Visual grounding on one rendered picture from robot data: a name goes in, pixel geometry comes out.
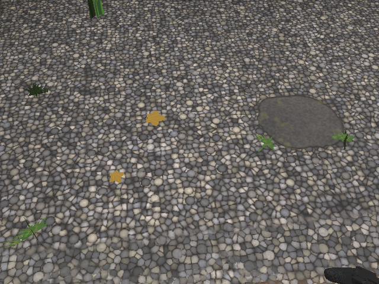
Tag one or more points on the right robot hand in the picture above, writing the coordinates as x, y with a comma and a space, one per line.
348, 275

